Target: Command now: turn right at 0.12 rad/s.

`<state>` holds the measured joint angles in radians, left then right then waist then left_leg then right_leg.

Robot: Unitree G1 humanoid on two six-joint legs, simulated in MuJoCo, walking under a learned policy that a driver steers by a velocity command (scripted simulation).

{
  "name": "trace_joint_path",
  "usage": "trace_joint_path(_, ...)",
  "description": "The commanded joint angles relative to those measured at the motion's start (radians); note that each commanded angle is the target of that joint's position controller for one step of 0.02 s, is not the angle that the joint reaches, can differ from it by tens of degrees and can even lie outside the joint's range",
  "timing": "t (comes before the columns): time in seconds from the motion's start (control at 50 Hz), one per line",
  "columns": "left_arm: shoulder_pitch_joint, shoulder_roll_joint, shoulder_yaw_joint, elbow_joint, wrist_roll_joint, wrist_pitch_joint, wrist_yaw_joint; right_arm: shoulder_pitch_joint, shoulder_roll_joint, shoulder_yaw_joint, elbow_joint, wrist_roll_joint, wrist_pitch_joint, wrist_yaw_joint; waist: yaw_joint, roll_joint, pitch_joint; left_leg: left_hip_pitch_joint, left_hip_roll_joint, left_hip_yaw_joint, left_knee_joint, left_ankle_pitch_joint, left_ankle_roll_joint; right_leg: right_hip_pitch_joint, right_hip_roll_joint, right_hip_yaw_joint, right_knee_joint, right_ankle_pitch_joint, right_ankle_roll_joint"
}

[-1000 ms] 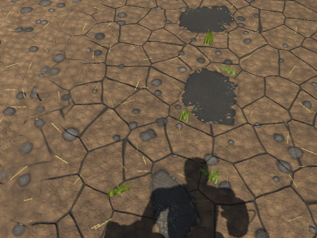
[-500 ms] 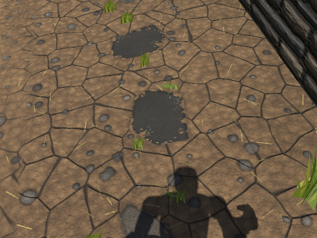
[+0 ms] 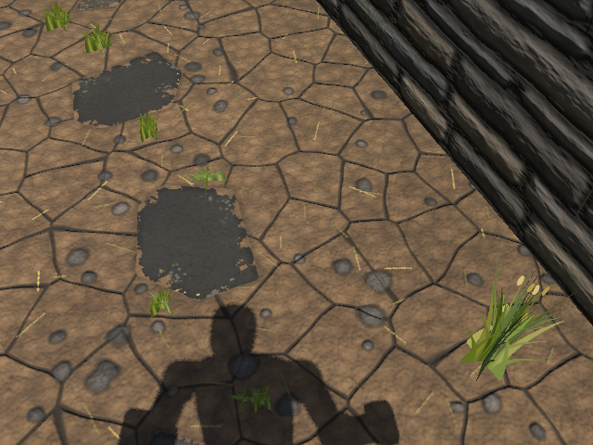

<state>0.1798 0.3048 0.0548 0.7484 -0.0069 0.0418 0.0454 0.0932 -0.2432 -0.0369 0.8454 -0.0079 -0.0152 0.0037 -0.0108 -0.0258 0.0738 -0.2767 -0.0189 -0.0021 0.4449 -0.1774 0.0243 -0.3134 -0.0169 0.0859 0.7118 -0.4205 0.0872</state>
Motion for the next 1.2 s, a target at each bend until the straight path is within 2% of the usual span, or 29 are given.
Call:
trace_joint_path(0.02, 0.089, 0.068, 0.017, -0.012, 0.003, -0.011, -0.006, -0.058, -0.167, -0.029, -0.049, 0.012, -0.003, -0.008, 0.044, 0.168, -0.169, 0.081, 0.199, -0.168, -0.081, 0.258, 0.166, 0.176, 0.019, -0.067, -0.268, 0.220, -0.028)
trace_joint_path(0.06, 0.056, 0.119, 0.020, -0.030, 0.028, -0.010, -0.005, -0.004, -0.113, -0.005, -0.027, 0.002, -0.014, 0.003, 0.022, 0.070, -0.166, -0.033, 0.146, -0.142, -0.057, 0.066, 0.057, 0.321, -0.087, 0.059, -0.349, 0.437, -0.089)
trace_joint_path(0.08, 0.022, 0.162, 0.029, -0.021, 0.029, -0.008, -0.005, 0.040, -0.093, -0.002, -0.017, -0.003, -0.021, 0.013, -0.041, -0.083, -0.144, -0.009, 0.059, -0.059, -0.055, -0.078, 0.005, 0.230, -0.121, 0.074, -0.312, 0.349, -0.143)
trace_joint_path(0.1, 0.003, 0.107, 0.019, -0.024, 0.031, -0.013, -0.015, -0.003, -0.112, -0.002, -0.010, -0.004, -0.018, 0.014, -0.008, -0.082, -0.124, 0.047, 0.043, -0.043, -0.035, -0.078, -0.024, 0.151, -0.096, 0.050, -0.323, 0.176, -0.154)
trace_joint_path(0.14, 0.034, 0.123, 0.028, -0.015, 0.036, -0.024, -0.014, -0.045, -0.139, -0.012, -0.009, 0.017, -0.007, 0.005, 0.034, -0.081, -0.072, -0.035, -0.009, -0.011, 0.060, -0.200, -0.015, 0.138, -0.070, 0.039, -0.362, -0.089, -0.144)
trace_joint_path(0.2, 0.131, 0.177, 0.050, 0.002, 0.010, -0.051, 0.003, -0.092, -0.147, -0.023, -0.050, 0.041, -0.014, 0.005, 0.083, -0.204, 0.040, -0.289, 0.004, 0.023, 0.346, -0.296, 0.015, 0.177, -0.291, 0.288, -0.505, -0.300, -0.267)
trace_joint_path(0.24, 0.158, 0.151, 0.046, 0.007, 0.011, -0.078, 0.013, -0.106, -0.147, -0.032, -0.071, 0.052, -0.027, 0.016, 0.092, -0.164, 0.079, -0.469, 0.078, -0.061, 0.516, -0.372, 0.037, 0.267, -0.375, 0.354, -0.542, -0.189, -0.316)
trace_joint_path(0.3, 0.086, 0.141, 0.049, -0.008, -0.002, -0.093, 0.007, -0.083, -0.120, -0.025, -0.063, 0.047, -0.033, 0.039, 0.069, -0.097, 0.044, -0.411, 0.117, -0.021, 0.403, -0.266, 0.031, 0.311, -0.311, 0.158, -0.544, 0.034, -0.258)
trace_joint_path(0.38, 0.029, 0.176, 0.067, -0.017, -0.015, -0.090, -0.018, 0.023, -0.119, -0.024, -0.032, 0.039, -0.020, 0.061, 0.008, -0.083, -0.021, -0.046, 0.044, 0.111, 0.223, -0.072, 0.010, 0.132, -0.226, -0.069, -0.469, 0.117, -0.211)
trace_joint_path(0.42, 0.042, 0.149, 0.057, -0.017, -0.011, -0.093, -0.024, 0.178, -0.169, -0.056, 0.013, 0.037, -0.009, 0.051, -0.066, -0.027, -0.085, 0.191, -0.037, 0.160, 0.183, -0.071, 0.039, 0.030, -0.191, -0.152, -0.249, 0.257, -0.172)
trace_joint_path(0.44, 0.043, 0.100, 0.041, -0.027, 0.005, -0.097, -0.025, 0.308, -0.229, -0.086, 0.037, 0.049, -0.008, 0.039, -0.129, 0.089, -0.136, 0.352, 0.006, 0.035, 0.122, -0.107, 0.091, -0.076, -0.142, -0.234, 0.048, 0.319, -0.114)
trace_joint_path(0.46, 0.013, -0.009, 0.007, -0.115, 0.026, -0.115, -0.023, 0.369, -0.382, -0.109, 0.020, 0.039, -0.020, 0.026, -0.105, 0.424, -0.180, 0.483, 0.291, -0.630, -0.134, -0.326, 0.291, -0.402, 0.035, -0.200, 0.455, -0.132, -0.029)
trace_joint_path(0.48, -0.006, 0.050, 0.015, -0.120, -0.022, -0.145, -0.025, 0.346, -0.334, -0.089, -0.007, 0.028, -0.045, 0.036, -0.118, 0.273, -0.228, 0.511, 0.383, -0.891, -0.300, -0.534, 0.367, -0.516, 0.045, 0.002, 0.583, -0.166, -0.049)
trace_joint_path(0.5, -0.046, 0.106, 0.026, -0.128, -0.055, -0.165, -0.035, 0.293, -0.281, -0.074, -0.018, 0.024, -0.063, 0.034, -0.101, 0.200, -0.117, 0.459, 0.389, -0.804, -0.288, -0.530, 0.343, -0.602, -0.015, 0.011, 0.606, -0.088, -0.086)
trace_joint_path(0.54, -0.041, 0.122, 0.033, -0.104, -0.009, -0.184, -0.032, 0.198, -0.213, -0.052, -0.048, 0.024, -0.069, 0.029, -0.046, 0.074, -0.044, 0.303, 0.299, -0.571, -0.241, -0.288, 0.264, -0.512, -0.085, 0.009, 0.473, 0.069, -0.114)
trace_joint_path(0.56, -0.027, 0.127, 0.040, -0.096, 0.008, -0.182, -0.035, 0.165, -0.197, -0.045, -0.065, 0.014, -0.067, 0.023, -0.020, 0.085, -0.038, 0.240, 0.254, -0.481, -0.250, -0.191, 0.241, -0.439, -0.100, 0.012, 0.400, 0.126, -0.112)
trace_joint_path(0.68, -0.158, 0.047, 0.019, -0.141, 0.018, -0.161, -0.050, 0.222, -0.220, -0.055, -0.071, 0.028, -0.056, -0.020, -0.032, 0.075, -0.011, 0.133, 0.140, -0.247, -0.265, 0.170, 0.204, -0.330, -0.023, -0.052, -0.004, 0.418, -0.031)
trace_joint_path(0.74, -0.266, 0.025, 0.008, -0.176, 0.002, -0.166, -0.066, 0.282, -0.216, -0.059, -0.062, 0.033, -0.048, -0.029, -0.073, 0.102, 0.001, 0.082, 0.129, -0.246, -0.257, 0.128, 0.182, -0.238, 0.018, -0.068, -0.161, 0.532, -0.023)
trace_joint_path(0.82, -0.295, 0.067, 0.020, -0.195, -0.007, -0.177, -0.077, 0.321, -0.212, -0.066, -0.057, 0.041, -0.036, -0.037, -0.063, 0.115, -0.004, 0.188, 0.180, -0.333, -0.174, 0.154, 0.161, -0.210, 0.022, -0.018, -0.248, 0.516, -0.053)
trace_joint_path(0.86, -0.240, 0.094, 0.031, -0.185, -0.006, -0.182, -0.075, 0.312, -0.217, -0.075, -0.065, 0.036, -0.026, -0.039, -0.031, 0.141, -0.028, 0.242, 0.197, -0.360, -0.098, 0.288, 0.144, -0.153, 0.025, -0.025, -0.252, 0.419, -0.084)
trace_joint_path(0.9, -0.015, 0.152, 0.061, -0.140, 0.002, -0.187, -0.060, 0.276, -0.192, -0.066, -0.094, 0.023, -0.020, -0.029, 0.089, 0.142, -0.202, 0.188, 0.113, -0.317, 0.177, 0.470, 0.095, 0.193, 0.000, -0.033, -0.262, 0.402, -0.153)
trace_joint_path(0.92, 0.157, 0.212, 0.072, -0.128, 0.018, -0.180, -0.049, 0.281, -0.130, -0.042, -0.127, -0.001, -0.021, -0.024, 0.144, 0.033, -0.382, 0.022, 0.037, -0.259, 0.467, 0.230, 0.065, 0.498, -0.183, 0.158, -0.214, 0.306, -0.215)
trace_joint_path(0.94, 0.183, 0.241, 0.077, -0.094, 0.023, -0.171, -0.063, 0.449, -0.049, -0.019, -0.145, 0.039, -0.031, -0.019, 0.042, -0.344, -0.503, -0.348, -0.093, -0.192, 0.787, -0.427, 0.008, 0.791, -0.408, 0.663, -0.337, 0.057, -0.363)
trace_joint_path(0.96, 0.156, 0.127, 0.052, -0.114, 0.010, -0.167, -0.064, 0.410, -0.168, -0.038, -0.118, 0.056, -0.029, -0.022, 0.074, -0.206, -0.406, -0.445, -0.004, -0.216, 0.891, -0.375, 0.002, 0.709, -0.389, 0.684, -0.404, -0.127, -0.322)
trace_joint_path(0.98, 0.102, 0.083, 0.040, -0.117, 0.005, -0.161, -0.057, 0.288, -0.222, -0.054, -0.141, 0.055, -0.027, -0.020, 0.094, -0.104, -0.256, -0.467, 0.032, -0.175, 0.889, -0.276, -0.003, 0.562, -0.349, 0.498, -0.422, -0.074, -0.284)
trace_joint_path(1.02, 0.040, 0.070, 0.033, -0.093, 0.020, -0.155, -0.059, 0.195, -0.191, -0.054, -0.168, 0.027, -0.029, -0.019, 0.055, -0.002, -0.112, -0.403, 0.096, -0.143, 0.811, -0.166, -0.008, 0.311, -0.272, 0.292, -0.464, 0.204, -0.272)
trace_joint_path(1.04, 0.034, 0.064, 0.030, -0.081, 0.029, -0.161, -0.060, 0.212, -0.166, -0.053, -0.170, 0.033, -0.027, -0.013, 0.027, -0.038, -0.101, -0.352, 0.117, -0.147, 0.783, -0.148, -0.005, 0.247, -0.246, 0.228, -0.489, 0.258, -0.271)
trace_joint_path(1.08, 0.034, 0.052, 0.029, -0.058, 0.015, -0.172, -0.064, 0.225, -0.121, -0.043, -0.168, 0.040, -0.017, -0.009, 0.009, -0.061, -0.084, -0.331, 0.122, -0.128, 0.717, -0.155, -0.007, 0.196, -0.226, 0.151, -0.537, 0.296, -0.294)
trace_joint_path(1.2, 0.050, 0.126, 0.049, -0.006, -0.006, -0.167, -0.063, 0.062, -0.082, -0.011, -0.216, 0.017, -0.036, 0.014, 0.032, -0.020, -0.028, -0.345, 0.138, -0.066, 0.348, 0.082, -0.021, 0.175, -0.205, -0.020, -0.601, 0.425, -0.308)
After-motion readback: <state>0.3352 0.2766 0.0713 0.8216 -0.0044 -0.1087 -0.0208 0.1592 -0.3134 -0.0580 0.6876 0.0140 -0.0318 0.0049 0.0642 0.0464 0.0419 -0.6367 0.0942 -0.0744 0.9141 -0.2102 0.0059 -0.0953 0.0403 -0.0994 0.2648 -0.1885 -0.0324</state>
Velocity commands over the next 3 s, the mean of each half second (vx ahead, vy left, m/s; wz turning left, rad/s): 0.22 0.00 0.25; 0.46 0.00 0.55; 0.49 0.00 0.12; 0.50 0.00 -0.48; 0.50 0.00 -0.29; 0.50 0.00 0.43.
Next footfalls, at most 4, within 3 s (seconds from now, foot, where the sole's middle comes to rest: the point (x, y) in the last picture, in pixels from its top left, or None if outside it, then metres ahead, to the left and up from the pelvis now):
0.06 right None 0.04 -0.15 -0.78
0.44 left None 0.17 0.15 -0.78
0.90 right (269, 393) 0.56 0.07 -0.78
1.40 left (107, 362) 0.64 0.45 -0.78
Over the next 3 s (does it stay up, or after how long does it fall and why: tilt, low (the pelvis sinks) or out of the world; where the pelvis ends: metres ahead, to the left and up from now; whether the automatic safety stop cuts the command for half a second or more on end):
stays up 1.42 0.52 -0.01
